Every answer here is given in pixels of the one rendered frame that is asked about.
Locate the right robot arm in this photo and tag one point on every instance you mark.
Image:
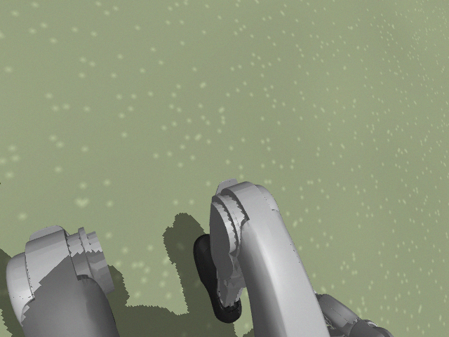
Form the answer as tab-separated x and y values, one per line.
367	328

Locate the right robot hand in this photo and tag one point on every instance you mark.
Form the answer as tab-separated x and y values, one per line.
338	316

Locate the right robot foot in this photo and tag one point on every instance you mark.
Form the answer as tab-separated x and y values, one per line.
208	276

